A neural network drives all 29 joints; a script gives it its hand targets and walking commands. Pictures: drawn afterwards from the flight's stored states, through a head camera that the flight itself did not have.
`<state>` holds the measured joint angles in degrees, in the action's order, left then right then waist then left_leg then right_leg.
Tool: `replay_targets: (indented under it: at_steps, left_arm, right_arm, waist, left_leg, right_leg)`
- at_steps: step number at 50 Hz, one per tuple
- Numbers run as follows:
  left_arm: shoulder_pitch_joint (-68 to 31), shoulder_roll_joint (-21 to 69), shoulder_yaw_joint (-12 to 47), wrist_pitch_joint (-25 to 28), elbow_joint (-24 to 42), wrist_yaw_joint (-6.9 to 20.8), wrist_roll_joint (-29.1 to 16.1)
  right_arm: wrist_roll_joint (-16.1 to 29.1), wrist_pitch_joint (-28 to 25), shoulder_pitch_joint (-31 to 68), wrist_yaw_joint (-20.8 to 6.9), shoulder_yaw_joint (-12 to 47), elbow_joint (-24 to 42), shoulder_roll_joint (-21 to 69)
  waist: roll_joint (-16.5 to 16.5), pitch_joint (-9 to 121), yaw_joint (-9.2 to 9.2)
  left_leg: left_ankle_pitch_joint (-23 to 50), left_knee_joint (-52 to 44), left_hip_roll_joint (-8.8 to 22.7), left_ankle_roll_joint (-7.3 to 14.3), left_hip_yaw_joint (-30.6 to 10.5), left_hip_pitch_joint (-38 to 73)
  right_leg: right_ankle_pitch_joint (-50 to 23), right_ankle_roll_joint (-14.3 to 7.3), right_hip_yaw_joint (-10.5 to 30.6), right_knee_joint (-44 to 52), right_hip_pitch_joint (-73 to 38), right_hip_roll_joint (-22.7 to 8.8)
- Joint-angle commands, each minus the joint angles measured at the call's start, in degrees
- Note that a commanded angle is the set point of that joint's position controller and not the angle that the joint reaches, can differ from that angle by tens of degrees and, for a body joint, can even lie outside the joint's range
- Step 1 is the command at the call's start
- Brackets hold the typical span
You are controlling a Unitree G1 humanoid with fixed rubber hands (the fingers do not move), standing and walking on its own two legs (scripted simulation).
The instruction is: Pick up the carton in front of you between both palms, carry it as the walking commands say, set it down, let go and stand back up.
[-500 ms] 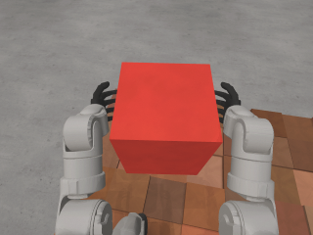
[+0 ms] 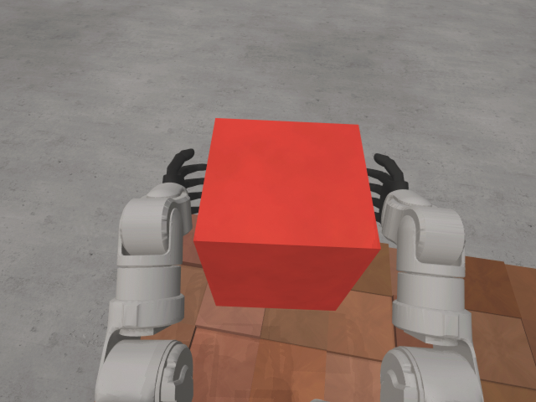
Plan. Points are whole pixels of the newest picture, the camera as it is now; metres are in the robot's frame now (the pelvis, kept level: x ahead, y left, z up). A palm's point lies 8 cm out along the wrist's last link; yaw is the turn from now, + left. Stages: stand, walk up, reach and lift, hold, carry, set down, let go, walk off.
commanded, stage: carry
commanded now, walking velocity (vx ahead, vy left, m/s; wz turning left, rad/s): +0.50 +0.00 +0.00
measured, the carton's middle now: (280, 223) +0.37 +0.00 +0.04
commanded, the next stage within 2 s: none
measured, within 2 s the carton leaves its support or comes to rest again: neither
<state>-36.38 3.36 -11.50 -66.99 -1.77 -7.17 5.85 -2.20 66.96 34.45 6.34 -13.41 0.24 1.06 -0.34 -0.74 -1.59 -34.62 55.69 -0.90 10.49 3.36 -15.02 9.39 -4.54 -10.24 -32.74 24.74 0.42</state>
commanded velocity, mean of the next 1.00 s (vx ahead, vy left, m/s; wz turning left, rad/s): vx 0.50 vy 0.00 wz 0.00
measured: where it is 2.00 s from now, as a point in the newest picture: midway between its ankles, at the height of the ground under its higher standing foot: (268, 172)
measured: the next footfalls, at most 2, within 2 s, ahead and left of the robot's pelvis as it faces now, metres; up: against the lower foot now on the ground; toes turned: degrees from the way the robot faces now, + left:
left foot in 0.38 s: +0.48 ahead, +0.10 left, +0.03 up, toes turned +5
right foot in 0.84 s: +0.72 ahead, -0.11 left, +0.01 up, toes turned -7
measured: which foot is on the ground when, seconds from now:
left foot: up 0.00-0.36, down 0.38-0.86, up 0.88-1.00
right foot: down 0.00-0.40, up 0.42-0.82, down 0.84-1.00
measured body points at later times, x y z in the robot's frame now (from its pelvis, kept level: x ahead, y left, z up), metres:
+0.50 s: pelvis +0.35 +0.03 +0.02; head +0.39 +0.02 +0.47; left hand +0.73 +0.15 +0.09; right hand +0.70 -0.15 +0.10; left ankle +0.44 +0.09 -0.70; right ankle +0.18 -0.07 -0.60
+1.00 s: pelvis +0.66 -0.03 +0.03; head +0.67 -0.04 +0.48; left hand +1.02 +0.12 +0.13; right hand +1.03 -0.18 +0.13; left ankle +0.59 +0.09 -0.63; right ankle +0.68 -0.10 -0.71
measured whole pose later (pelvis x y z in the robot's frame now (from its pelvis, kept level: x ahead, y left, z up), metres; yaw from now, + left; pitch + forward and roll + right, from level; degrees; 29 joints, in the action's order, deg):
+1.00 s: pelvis +0.66 -0.03 +0.03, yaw -1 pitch +5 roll +1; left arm -35.4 1.1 -11.3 -69.6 -9.1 -6.4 3.9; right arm -3.2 69.8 37.8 6.7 -10.8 -11.0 -0.3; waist 0.3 4.2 -1.3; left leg -24.6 63.7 0.5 1.7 2.6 -28.4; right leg 12.5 -4.1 -7.2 -28.8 21.1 -0.4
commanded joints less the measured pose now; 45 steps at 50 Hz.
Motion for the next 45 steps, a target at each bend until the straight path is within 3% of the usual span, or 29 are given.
replay_targets:
  at_steps: [1, 2, 3, 5, 7, 9, 11, 15, 16, 18, 19, 20, 21, 22, 23, 24, 25, 26, 28, 30, 32, 36, 39, 41, 42, 43, 44, 45]
  left_arm:
    - [-36.93, 56.81, 38.12, -0.60, 1.70, 14.21, -24.79]
    - [-38.46, 57.93, 38.25, -0.57, 1.87, 14.92, -26.45]
    - [-41.03, 59.15, 39.14, -0.31, 2.63, 15.44, -28.23]
    - [-44.33, 61.48, 39.69, 0.18, 3.61, 16.14, -30.64]
    - [-45.85, 61.82, 39.27, 0.48, 4.98, 16.14, -31.47]
    - [-45.48, 61.01, 38.53, 0.14, 5.86, 15.97, -31.89]
    - [-42.46, 59.33, 37.10, -0.58, 4.56, 15.84, -31.36]
    - [-38.70, 57.85, 35.19, -1.37, 0.63, 15.91, -29.35]
    - [-38.62, 57.86, 34.97, -1.40, -0.06, 15.89, -29.06]
    - [-38.33, 58.41, 34.78, -1.28, -0.84, 15.83, -28.27]
    - [-39.30, 58.29, 34.60, -1.06, -0.82, 15.83, -27.55]
    - [-39.81, 59.76, 34.39, -1.23, -0.35, 15.91, -27.32]
    - [-40.55, 59.76, 35.33, -1.08, 0.57, 15.95, -27.30]
    - [-41.05, 61.53, 35.48, -0.62, 0.31, 15.66, -27.15]
    - [-41.50, 61.66, 35.39, -0.14, 1.47, 15.27, -26.82]
    - [-41.83, 61.87, 35.70, 0.26, 2.80, 14.71, -26.41]
    - [-41.33, 61.84, 35.53, 0.60, 3.46, 13.99, -25.90]
    - [-40.66, 61.52, 35.48, 0.86, 4.50, 13.29, -25.23]
    - [-38.38, 60.58, 35.77, 1.36, 5.58, 12.14, -23.73]
    - [-36.52, 59.01, 35.96, 1.71, 6.42, 11.33, -22.10]
    - [-36.01, 57.37, 36.69, 1.77, 7.51, 10.92, -21.23]
    - [-36.00, 54.46, 37.80, 0.66, 7.12, 11.13, -21.67]
    - [-35.83, 52.98, 37.07, -0.85, 3.74, 12.36, -22.55]
    - [-35.45, 53.06, 35.70, -1.52, 0.09, 13.24, -23.09]
    - [-34.32, 53.09, 34.60, -1.67, -2.13, 13.59, -23.12]
    - [-34.03, 51.81, 32.87, -1.80, -3.95, 13.70, -23.03]
    - [-36.44, 51.59, 32.82, -1.50, -4.91, 13.76, -22.84]
    - [-36.30, 53.99, 32.25, -1.35, -5.25, 14.05, -23.78]
  right_arm:
    - [19.46, 1.37, 37.09, -12.75, 39.01, -0.69, 56.69]
    - [18.76, 1.33, 36.57, -12.49, 37.98, -1.54, 56.89]
    - [18.41, 1.05, 37.12, -12.32, 37.76, -1.86, 58.00]
    - [18.53, 0.29, 38.34, -11.94, 37.44, -1.51, 59.78]
    - [19.17, -0.13, 39.98, -11.33, 38.16, -0.50, 61.01]
    - [19.36, -0.23, 40.34, -10.45, 38.78, 0.13, 61.01]
    - [19.02, 0.23, 38.37, -9.60, 38.69, -0.33, 60.22]
    - [18.37, 1.25, 37.54, -9.62, 38.17, -1.49, 59.14]
    - [18.60, 1.38, 38.02, -9.86, 38.21, -1.72, 59.20]
    - [19.56, 1.33, 38.96, -10.52, 38.22, -2.49, 59.79]
    - [19.86, 0.94, 39.07, -10.96, 37.77, -2.92, 60.13]
    - [19.33, 0.42, 38.43, -11.29, 37.52, -3.32, 59.81]
    - [20.61, -0.21, 37.57, -11.64, 38.08, -4.11, 62.31]
    - [22.04, -0.43, 38.11, -12.05, 38.30, -2.44, 62.97]
    - [23.51, -0.88, 40.21, -12.41, 39.60, -0.65, 65.08]
    - [25.01, -1.33, 42.72, -12.74, 40.80, 1.92, 66.60]
    - [26.39, -1.53, 45.24, -13.00, 42.17, 3.97, 68.07]
    - [27.51, -1.65, 46.55, -13.23, 43.14, 5.27, 68.98]
    - [28.95, -1.80, 46.30, -13.74, 44.04, 6.41, 69.04]
    - [29.32, -1.79, 44.99, -14.19, 44.40, 6.33, 67.97]
    - [28.87, -1.67, 43.73, -14.36, 44.52, 6.17, 66.30]
    - [26.91, -0.56, 40.82, -14.22, 43.57, 3.51, 62.19]
    - [24.16, 0.38, 38.04, -13.94, 41.28, -1.18, 59.44]
    - [23.04, 0.94, 37.35, -13.80, 39.80, -4.02, 58.84]
    - [22.77, 1.17, 37.78, -13.73, 38.83, -5.27, 58.25]
    - [22.48, 1.47, 38.07, -13.73, 37.68, -6.71, 58.45]
    - [22.35, 1.79, 39.54, -13.68, 37.10, -7.66, 60.44]
    - [22.43, 1.75, 41.11, -13.63, 36.71, -7.64, 61.15]
  waist:
    - [-6.78, 28.27, -1.71]
    - [-3.36, 25.75, -0.87]
    - [-1.89, 25.06, -0.25]
    - [-2.05, 23.86, 0.23]
    - [-4.45, 23.98, -0.31]
    - [-5.81, 24.05, -1.26]
    - [-7.92, 24.58, -2.16]
    - [-7.13, 19.91, -2.40]
    - [-7.21, 19.07, -1.94]
    - [-10.67, 22.32, 2.35]
    - [-10.30, 27.74, 5.28]
    - [1.62, 37.59, 7.02]
    - [14.98, 40.83, 7.42]
    - [13.94, 38.95, 6.69]
    - [8.07, 36.63, 7.11]
    - [4.07, 33.85, 6.87]
    - [2.95, 33.05, 5.95]
    - [3.25, 32.91, 5.41]
    - [5.26, 32.58, 5.23]
    - [6.15, 31.71, 5.51]
    - [7.33, 30.84, 5.84]
    - [7.87, 26.88, 6.34]
    - [8.06, 23.33, 6.14]
    - [4.81, 26.05, 3.20]
    - [1.99, 29.27, 1.10]
    - [-7.22, 31.30, 0.64]
    - [-18.74, 31.60, -0.40]
    - [-15.00, 29.56, -0.58]
  left_leg:
    - [9.93, 23.19, 0.88, -5.19, -3.84, -31.30]
    - [12.15, 21.22, 2.25, -6.70, -3.79, -30.72]
    - [13.72, 17.91, 3.69, -7.80, -3.39, -30.02]
    - [15.40, 11.66, 5.10, -9.08, -2.87, -27.96]
    - [14.45, 5.07, 4.38, -9.62, -0.98, -28.60]
    - [15.83, 1.57, 2.17, -9.52, 2.89, -29.42]
    - [22.38, -0.91, 1.88, -8.90, 3.85, -32.28]
    - [29.42, -17.74, 0.09, -7.88, 7.49, -28.27]
    - [33.47, -23.81, -0.82, -6.96, 8.96, -22.64]
    - [33.05, -26.21, -4.26, -5.71, 12.05, -4.29]
    - [31.83, -27.06, -3.24, -4.43, 10.76, 8.82]
    - [25.65, -26.01, 12.19, 4.41, -15.22, 28.65]
    - [36.74, -32.42, 20.87, 10.53, -36.51, 36.69]
    - [44.49, -30.52, 21.08, 10.99, -33.39, 38.27]
    - [49.93, -28.60, 19.90, 9.72, -28.68, 35.62]
    - [49.53, -28.74, 18.77, 6.89, -24.81, 30.81]
    - [44.57, -30.28, 17.80, 4.82, -22.11, 26.46]
    - [39.63, -32.06, 16.82, 3.79, -19.91, 23.07]
    - [36.49, -32.84, 16.42, 4.00, -17.29, 20.69]
    - [37.79, -33.24, 16.56, 4.99, -14.47, 19.61]
    - [40.33, -33.37, 16.06, 4.25, -11.52, 17.96]
    - [43.91, -31.11, 12.59, 0.96, -5.02, 16.63]
    - [44.72, -28.78, 12.12, -1.68, -3.19, 16.81]
    - [49.81, -17.25, 9.62, -5.25, 1.81, 12.42]
    - [39.85, -9.10, 8.25, -7.12, 2.99, 5.00]
    - [24.27, 1.96, 3.74, -8.79, 3.84, -5.61]
    - [4.64, 13.92, -3.07, -9.97, 0.70, -24.15]
    - [2.96, 18.36, -0.37, -8.66, -2.34, -30.74]
  right_leg:
    - [-8.03, -8.97, 38.36, 12.06, -44.00, -21.72]
    - [-14.58, -7.74, 32.86, 12.09, -39.51, -19.43]
    - [-15.95, -6.52, 29.41, 12.88, -37.28, -18.25]
    - [-20.15, -4.39, 24.82, 14.76, -33.95, -16.98]
    - [-27.25, -3.98, 20.95, 14.23, -35.57, -16.21]
    - [-33.85, -3.60, 15.98, 12.25, -37.18, -13.69]
    - [-39.07, -3.37, 12.98, 10.37, -40.73, -11.98]
    - [-40.03, -3.65, 9.61, 11.20, -38.74, -9.69]
    - [-44.04, -2.66, 7.70, 11.18, -36.41, -9.09]
    - [-55.04, -0.26, 4.65, 4.77, -30.15, -10.31]
    - [-49.47, 1.93, 1.09, -6.41, -25.67, -8.93]
    - [-31.05, 4.97, 3.20, -26.57, -7.35, -4.52]
    - [14.53, 5.75, 6.97, -42.78, 5.65, 6.12]
    - [19.40, 4.42, 13.58, -51.00, 13.97, 3.44]
    - [18.62, 3.13, 14.41, -50.41, 17.02, 1.04]
    - [17.64, 2.37, 14.49, -45.43, 17.66, -1.00]
    - [15.84, 2.11, 14.71, -40.39, 16.13, -2.51]
    - [14.59, 2.23, 13.72, -36.79, 13.72, -2.94]
    - [14.44, 2.48, 11.72, -30.58, 12.91, -3.17]
    - [13.94, 3.18, 9.79, -23.13, 13.54, -3.27]
    - [6.93, 3.57, 8.09, -16.77, 11.74, -3.25]
    - [-3.58, 3.61, 4.95, -4.94, 8.06, -1.75]
    - [-6.87, 2.58, 2.98, 4.71, 3.60, -0.74]
    - [-8.06, 1.30, -0.42, 10.23, -12.01, 0.95]
    - [-5.08, 0.11, 6.10, 8.08, -23.11, -4.76]
    - [-9.01, -2.07, 24.95, 7.25, -30.98, -16.38]
    - [-7.94, -10.22, 41.75, 10.80, -41.77, -22.51]
    - [-7.18, -10.32, 41.42, 10.58, -42.20, -22.55]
